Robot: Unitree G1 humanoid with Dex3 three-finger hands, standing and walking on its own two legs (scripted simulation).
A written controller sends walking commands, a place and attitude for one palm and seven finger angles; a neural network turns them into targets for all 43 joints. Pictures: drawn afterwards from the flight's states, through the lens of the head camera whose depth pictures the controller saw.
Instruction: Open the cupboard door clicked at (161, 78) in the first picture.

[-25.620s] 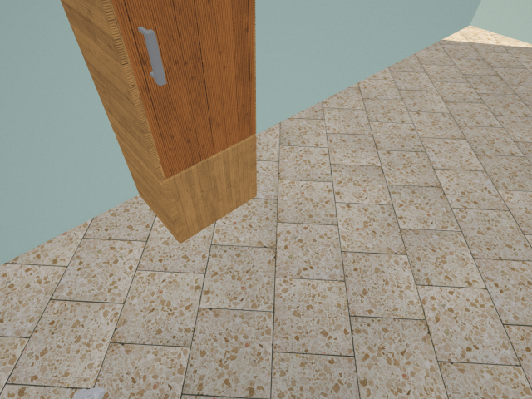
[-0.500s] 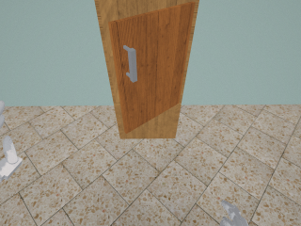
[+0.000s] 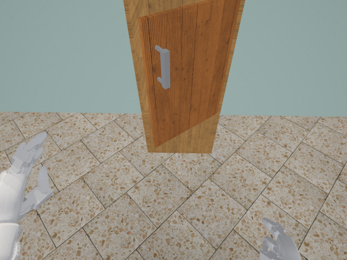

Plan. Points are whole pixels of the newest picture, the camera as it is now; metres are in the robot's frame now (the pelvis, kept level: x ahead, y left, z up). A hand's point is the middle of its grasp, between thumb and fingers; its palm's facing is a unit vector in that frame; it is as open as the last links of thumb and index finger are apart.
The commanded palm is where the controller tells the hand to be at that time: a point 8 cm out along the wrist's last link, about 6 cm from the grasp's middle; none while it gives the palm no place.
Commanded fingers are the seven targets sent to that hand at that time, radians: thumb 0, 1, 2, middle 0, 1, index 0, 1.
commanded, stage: let the arm hang, fingers relaxed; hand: left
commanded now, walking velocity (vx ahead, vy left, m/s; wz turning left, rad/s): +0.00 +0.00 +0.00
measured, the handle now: (162, 67) +0.67 +0.09 +0.10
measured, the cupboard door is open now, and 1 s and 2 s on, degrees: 37 37 37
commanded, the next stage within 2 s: look to check the result in 1.04 s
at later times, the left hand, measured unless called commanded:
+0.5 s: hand out of the picture -0.13 +0.16 -0.16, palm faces +0.08 -0.98 -0.17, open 7.3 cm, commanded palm none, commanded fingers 0.00 0.90 0.90 -0.20 -0.30 -0.20 -0.30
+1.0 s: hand out of the picture -0.02 +0.15 -0.17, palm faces +0.07 -0.98 -0.17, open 7.3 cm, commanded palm none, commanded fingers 0.00 0.90 0.90 -0.20 -0.30 -0.20 -0.30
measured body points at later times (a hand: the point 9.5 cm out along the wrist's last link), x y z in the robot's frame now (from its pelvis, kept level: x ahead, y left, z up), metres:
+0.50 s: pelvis -0.02 +0.00 +0.00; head +0.00 +0.01 +0.45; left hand -0.13 +0.21 -0.15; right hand -0.06 -0.22 -0.15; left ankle +0.05 +0.11 -0.73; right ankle -0.04 -0.11 -0.73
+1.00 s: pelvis -0.01 -0.01 +0.00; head -0.01 -0.01 +0.45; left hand -0.02 +0.20 -0.16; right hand -0.03 -0.22 -0.16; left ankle +0.05 +0.11 -0.73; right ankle -0.04 -0.11 -0.73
